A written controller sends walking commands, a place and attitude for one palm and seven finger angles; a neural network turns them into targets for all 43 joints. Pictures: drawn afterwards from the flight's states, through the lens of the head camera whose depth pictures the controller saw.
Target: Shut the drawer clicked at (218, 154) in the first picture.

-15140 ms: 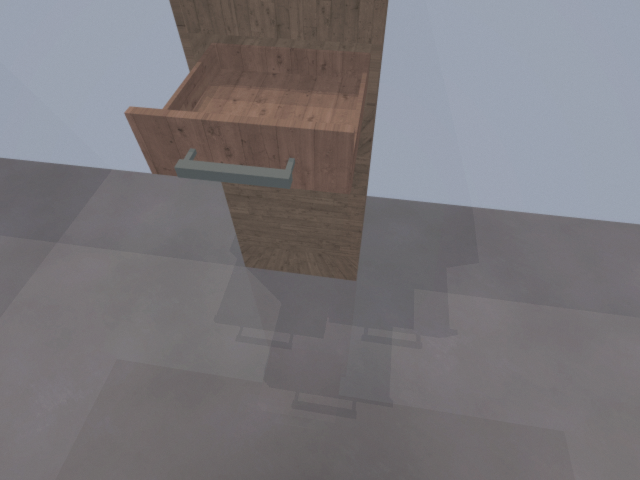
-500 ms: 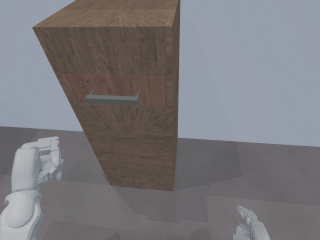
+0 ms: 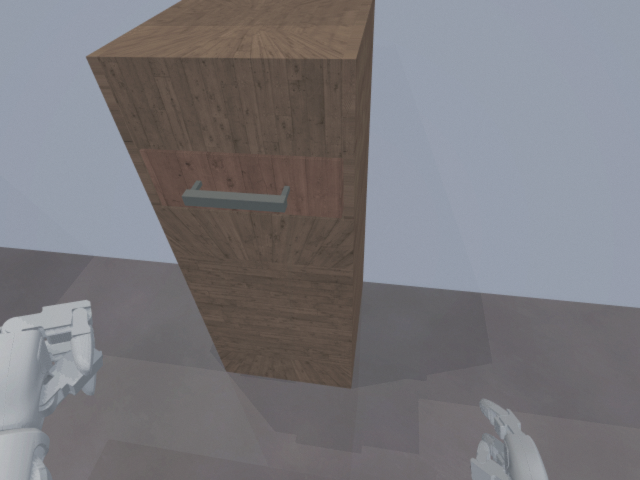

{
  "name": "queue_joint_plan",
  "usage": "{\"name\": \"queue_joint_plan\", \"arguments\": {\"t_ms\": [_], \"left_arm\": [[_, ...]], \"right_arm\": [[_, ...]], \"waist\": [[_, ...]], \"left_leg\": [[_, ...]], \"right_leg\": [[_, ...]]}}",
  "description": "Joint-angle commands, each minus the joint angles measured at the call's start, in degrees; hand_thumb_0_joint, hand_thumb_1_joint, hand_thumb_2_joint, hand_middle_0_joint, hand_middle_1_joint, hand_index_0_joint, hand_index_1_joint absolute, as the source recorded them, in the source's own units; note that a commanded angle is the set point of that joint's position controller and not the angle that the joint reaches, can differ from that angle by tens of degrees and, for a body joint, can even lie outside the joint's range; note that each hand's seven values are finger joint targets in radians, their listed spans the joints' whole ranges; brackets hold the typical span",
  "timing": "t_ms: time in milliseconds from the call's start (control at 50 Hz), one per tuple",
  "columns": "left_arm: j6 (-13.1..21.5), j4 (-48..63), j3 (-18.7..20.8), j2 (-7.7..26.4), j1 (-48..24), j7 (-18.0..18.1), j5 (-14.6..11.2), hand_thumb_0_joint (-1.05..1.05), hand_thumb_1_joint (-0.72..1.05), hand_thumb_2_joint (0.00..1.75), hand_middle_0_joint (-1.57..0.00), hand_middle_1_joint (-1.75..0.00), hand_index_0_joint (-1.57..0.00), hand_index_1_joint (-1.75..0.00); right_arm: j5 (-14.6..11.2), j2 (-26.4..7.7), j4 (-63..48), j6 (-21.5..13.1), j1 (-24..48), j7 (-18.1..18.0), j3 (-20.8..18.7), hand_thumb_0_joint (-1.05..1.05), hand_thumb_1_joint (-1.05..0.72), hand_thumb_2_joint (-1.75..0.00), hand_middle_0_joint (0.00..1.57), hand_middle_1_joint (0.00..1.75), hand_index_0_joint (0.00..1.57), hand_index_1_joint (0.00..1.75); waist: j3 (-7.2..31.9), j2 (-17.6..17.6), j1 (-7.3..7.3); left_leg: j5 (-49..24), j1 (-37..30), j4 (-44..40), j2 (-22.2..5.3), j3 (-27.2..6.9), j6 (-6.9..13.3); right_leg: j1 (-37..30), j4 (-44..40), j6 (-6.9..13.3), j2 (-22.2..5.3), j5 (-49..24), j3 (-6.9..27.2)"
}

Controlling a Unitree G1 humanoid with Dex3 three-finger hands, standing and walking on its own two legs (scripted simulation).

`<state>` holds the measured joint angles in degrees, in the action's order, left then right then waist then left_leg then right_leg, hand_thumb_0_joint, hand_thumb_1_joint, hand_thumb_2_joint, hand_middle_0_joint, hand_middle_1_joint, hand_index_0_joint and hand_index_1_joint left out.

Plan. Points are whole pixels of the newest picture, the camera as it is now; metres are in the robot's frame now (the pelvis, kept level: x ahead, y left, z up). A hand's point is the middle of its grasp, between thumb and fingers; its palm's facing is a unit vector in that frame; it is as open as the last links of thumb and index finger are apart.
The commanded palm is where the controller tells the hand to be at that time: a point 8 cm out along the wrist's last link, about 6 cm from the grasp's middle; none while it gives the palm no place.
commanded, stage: step back with the hand held close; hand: left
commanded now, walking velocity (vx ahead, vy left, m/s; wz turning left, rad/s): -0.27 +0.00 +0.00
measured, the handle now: (237, 194) +0.59 +0.23 +0.04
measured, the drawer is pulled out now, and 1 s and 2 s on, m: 0.00 0.00 0.00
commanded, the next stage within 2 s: stop stepping back and stand still in 1.52 s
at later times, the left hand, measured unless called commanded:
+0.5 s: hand (68, 369) +0.17 +0.26 +0.15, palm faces +0.27 -0.82 -0.50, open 3.2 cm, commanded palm +0.10 +0.30 +0.17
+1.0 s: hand (14, 433) +0.11 +0.26 +0.16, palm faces +0.35 -0.81 -0.47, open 3.2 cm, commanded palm +0.04 +0.31 +0.17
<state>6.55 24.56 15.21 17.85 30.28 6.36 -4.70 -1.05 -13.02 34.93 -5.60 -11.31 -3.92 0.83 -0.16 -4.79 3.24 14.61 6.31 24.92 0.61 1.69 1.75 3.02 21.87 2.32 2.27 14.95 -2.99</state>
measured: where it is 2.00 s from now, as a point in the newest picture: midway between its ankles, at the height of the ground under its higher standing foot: outside the picture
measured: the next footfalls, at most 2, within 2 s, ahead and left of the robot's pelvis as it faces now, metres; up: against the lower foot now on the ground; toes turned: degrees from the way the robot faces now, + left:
right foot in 1.52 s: -0.23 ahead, -0.05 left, +0.00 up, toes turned -3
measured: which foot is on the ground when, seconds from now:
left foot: down 0.00-1.00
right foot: down 0.00-1.00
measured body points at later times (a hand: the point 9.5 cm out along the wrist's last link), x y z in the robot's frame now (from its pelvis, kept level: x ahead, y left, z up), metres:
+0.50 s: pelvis -0.03 +0.03 -0.01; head -0.01 +0.03 +0.44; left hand +0.15 +0.30 +0.18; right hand +0.13 -0.23 -0.09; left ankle -0.01 +0.10 -0.74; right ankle -0.03 -0.09 -0.74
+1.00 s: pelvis -0.09 +0.03 -0.02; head -0.07 +0.04 +0.43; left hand +0.08 +0.31 +0.18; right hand +0.07 -0.21 -0.10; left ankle -0.01 +0.10 -0.74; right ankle -0.03 -0.09 -0.74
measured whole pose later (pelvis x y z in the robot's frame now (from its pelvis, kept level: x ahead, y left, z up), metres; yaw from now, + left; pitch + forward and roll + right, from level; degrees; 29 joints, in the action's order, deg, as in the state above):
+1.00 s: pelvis -0.09 +0.03 -0.02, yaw -1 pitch +0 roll -2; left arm 16.3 34.2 23.0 21.8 33.3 7.5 -0.6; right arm -0.1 -12.2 31.5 -5.0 -12.7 -3.1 -0.4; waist -2.2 -1.0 -0.5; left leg 13.0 26.0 38.0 0.6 3.3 4.6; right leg 22.7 34.5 0.1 1.7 12.0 -1.8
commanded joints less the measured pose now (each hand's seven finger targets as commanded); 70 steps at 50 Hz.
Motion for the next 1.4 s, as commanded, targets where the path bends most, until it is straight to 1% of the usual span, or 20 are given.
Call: {"name": "queue_joint_plan", "arguments": {"t_ms": [0,20,100,220,340,480,640,820,900,1000,1040,1080,1120,1160,1180,1200,1260,1320,1340,1380], "left_arm": [[6.3,19.1,16.6,19.8,-13.1,1.1,-0.2,0.00,0.90,0.90,-1.40,-1.60,-1.40,-1.60],[6.9,13.0,13.7,15.3,-7.5,0.5,0.1,0.00,0.90,0.90,-1.40,-1.60,-1.40,-1.60],[6.8,9.6,8.8,9.6,2.2,-0.3,0.6,0.00,0.90,0.90,-1.40,-1.60,-1.40,-1.60],[6.6,15.2,12.0,13.4,5.5,0.6,0.7,0.00,0.90,0.90,-1.40,-1.60,-1.40,-1.60],[6.9,19.5,14.1,15.6,7.2,1.6,0.6,0.00,0.90,0.90,-1.40,-1.60,-1.40,-1.60],[8.0,19.6,13.0,13.8,7.5,1.8,1.2,0.00,0.90,0.90,-1.40,-1.60,-1.40,-1.60],[10.0,20.4,14.2,14.0,4.7,2.2,2.3,0.00,0.90,0.90,-1.40,-1.60,-1.40,-1.60],[11.9,20.2,13.7,12.5,1.9,2.2,3.3,0.00,0.90,0.90,-1.40,-1.60,-1.40,-1.60],[12.8,20.5,14.2,12.8,2.3,2.0,3.4,0.00,0.90,0.90,-1.40,-1.60,-1.40,-1.60],[13.6,20.9,14.3,13.9,3.0,2.5,2.8,0.00,0.90,0.90,-1.40,-1.60,-1.40,-1.60],[14.1,21.2,14.8,15.0,3.3,3.1,2.4,0.00,0.90,0.90,-1.40,-1.60,-1.40,-1.60],[14.2,20.2,14.9,15.0,5.1,3.6,2.1,0.00,0.90,0.90,-1.40,-1.60,-1.40,-1.60],[14.6,21.7,15.0,15.5,5.4,3.5,2.3,0.00,0.90,0.90,-1.40,-1.60,-1.40,-1.60],[15.1,21.9,16.7,15.7,6.7,3.3,3.3,0.00,0.90,0.90,-1.40,-1.60,-1.40,-1.60],[15.2,22.7,17.0,15.7,5.6,2.8,3.7,0.00,0.90,0.90,-1.40,-1.60,-1.40,-1.60],[15.1,22.4,18.1,16.5,5.7,2.8,3.6,0.00,0.90,0.90,-1.40,-1.60,-1.40,-1.60],[14.6,22.5,14.8,13.6,7.0,2.6,2.0,0.00,0.90,0.90,-1.40,-1.60,-1.40,-1.60],[14.1,23.5,11.7,12.9,7.2,2.1,0.7,0.00,0.90,0.90,-1.40,-1.60,-1.40,-1.60],[14.1,23.7,11.4,12.8,6.9,2.2,0.7,0.00,0.90,0.90,-1.40,-1.60,-1.40,-1.60],[14.4,23.6,10.9,13.6,4.7,1.5,0.3,0.00,0.90,0.90,-1.40,-1.60,-1.40,-1.60]], "right_arm": [[-0.1,-7.2,-11.0,-1.8,6.7,0.4,-2.3,0.00,-0.90,-0.90,0.20,0.30,0.20,0.30],[0.3,-6.3,-9.3,-0.9,6.0,0.6,-2.5,0.00,-0.90,-0.90,0.20,0.30,0.20,0.30],[0.2,-6.9,-10.6,1.9,5.6,1.4,-3.4,0.00,-0.90,-0.90,0.20,0.30,0.20,0.30],[-0.4,-6.6,-13.0,4.5,6.3,0.8,-4.3,0.00,-0.90,-0.90,0.20,0.30,0.20,0.30],[-0.3,-6.8,-13.8,4.4,6.1,-0.1,-4.5,0.00,-0.90,-0.90,0.20,0.30,0.20,0.30],[-0.1,-7.3,-13.8,2.5,4.8,0.0,-4.5,0.00,-0.90,-0.90,0.20,0.30,0.20,0.30],[0.2,-7.9,-13.6,-0.1,4.2,-0.2,-4.4,0.00,-0.90,-0.90,0.20,0.30,0.20,0.30],[0.8,-7.8,-12.9,-2.1,3.3,-0.1,-4.2,0.00,-0.90,-0.90,0.20,0.30,0.20,0.30],[0.9,-7.5,-12.6,-2.3,3.2,0.2,-4.5,0.00,-0.90,-0.90,0.20,0.30,0.20,0.30],[1.1,-6.7,-11.7,-1.9,2.7,0.7,-4.7,0.00,-0.90,-0.90,0.20,0.30,0.20,0.30],[1.1,-6.6,-10.8,-1.4,2.3,0.9,-5.0,0.00,-0.90,-0.90,0.20,0.30,0.20,0.30],[0.9,-6.1,-10.4,-0.7,2.2,0.9,-4.9,0.00,-0.90,-0.90,0.20,0.30,0.20,0.30],[0.6,-6.8,-10.9,-0.7,2.7,0.7,-4.9,0.00,-0.90,-0.90,0.20,0.30,0.20,0.30],[0.8,-8.3,-11.8,-2.0,4.6,0.0,-4.9,0.00,-0.90,-0.90,0.20,0.30,0.20,0.30],[1.3,-8.2,-11.6,-2.7,4.6,-0.1,-5.2,0.00,-0.90,-0.90,0.20,0.30,0.20,0.30],[1.6,-7.7,-11.2,-3.2,3.6,-0.1,-5.7,0.00,-0.90,-0.90,0.20,0.30,0.20,0.30],[2.2,-6.4,-9.8,-4.8,3.2,0.4,-5.3,0.00,-0.90,-0.90,0.20,0.30,0.20,0.30],[2.6,-5.9,-7.2,-5.7,2.3,1.1,-4.4,0.00,-0.90,-0.90,0.20,0.30,0.20,0.30],[2.8,-5.8,-6.4,-5.8,2.0,1.1,-4.4,0.00,-0.90,-0.90,0.20,0.30,0.20,0.30],[3.3,-5.7,-4.8,-5.4,1.1,1.3,-4.3,0.00,-0.90,-0.90,0.20,0.30,0.20,0.30]], "waist": [[-2.6,2.9,-1.80],[-2.0,5.6,-2.47],[3.5,4.1,-2.83],[8.8,5.8,-2.92],[9.9,1.3,-2.68],[7.0,-0.6,-3.19],[4.1,0.7,-3.78],[2.7,-0.2,-3.84],[3.5,1.7,-3.91],[3.7,7.0,-4.58],[4.4,7.3,-5.04],[5.7,8.3,-5.25],[4.9,2.9,-5.47],[5.3,-9.3,-4.62],[6.0,-11.3,-3.98],[6.6,-7.7,-4.00],[7.1,-2.3,-3.36],[9.7,-4.9,-3.29],[10.4,-8.1,-3.36],[14.0,-7.8,-3.10]], "left_leg": [[-7.1,2.0,-0.8,-2.5,-3.4,1.8],[-7.1,2.1,0.4,-2.5,-4.1,1.7],[-14.4,1.4,-0.3,-4.0,-3.3,1.6],[-22.4,3.1,-0.1,-5.5,-4.1,1.6],[-22.0,6.9,-0.9,-6.7,-5.7,1.7],[-6.8,17.4,-5.0,-8.8,-8.6,2.9],[15.2,29.8,-7.5,-9.1,-11.2,4.1],[22.4,36.4,-8.3,-10.5,-13.0,4.8],[20.2,35.5,-4.3,-8.8,-11.3,4.3],[15.2,25.9,4.8,-4.3,-8.8,1.7],[11.4,19.8,8.7,-2.6,-7.6,0.5],[8.9,17.1,8.1,-2.5,-7.7,0.4],[11.5,19.0,1.8,-4.9,-11.2,1.6],[25.3,35.7,-16.2,-14.8,-22.1,5.7],[30.3,40.3,-20.8,-19.0,-26.5,7.5],[27.4,37.4,-20.2,-20.3,-26.8,8.3],[10.0,19.5,-14.4,-16.7,-21.2,6.9],[3.1,6.8,-15.6,-14.5,-17.7,3.8],[-3.8,2.7,-14.6,-14.3,-16.3,3.1],[-19.7,-5.4,-11.8,-13.5,-13.9,0.3]], "right_leg": [[9.0,-7.4,-1.8,-6.1,-14.5,11.4],[8.4,-7.1,-1.1,-7.7,-16.3,11.1],[6.1,-2.7,-2.5,-7.4,-22.3,8.0],[3.9,2.0,-2.8,-6.4,-26.3,6.2],[4.1,4.6,-2.7,-5.1,-22.2,6.0],[2.7,8.2,-2.5,-3.5,-11.5,6.0],[0.1,10.5,-2.4,-3.1,-6.0,8.0],[-1.1,14.7,-2.5,-2.0,-2.7,8.0],[0.9,12.7,-1.7,-3.7,-3.4,11.0],[13.2,1.5,1.4,-9.2,5.6,17.0],[18.8,-1.9,2.9,-11.6,5.7,17.2],[19.7,-1.5,2.3,-11.0,4.3,14.0],[18.4,2.2,0.4,-7.0,4.5,9.6],[1.7,20.1,-3.2,2.2,1.5,3.8],[-2.2,29.8,-3.4,4.1,4.3,4.4],[0.5,34.4,-3.1,4.0,6.8,6.0],[12.4,27.9,-2.6,2.5,13.4,5.7],[15.4,15.6,-2.2,2.5,17.0,3.6],[15.6,10.1,-2.1,1.9,16.4,3.3],[14.2,0.9,-1.7,2.0,12.2,2.5]]}}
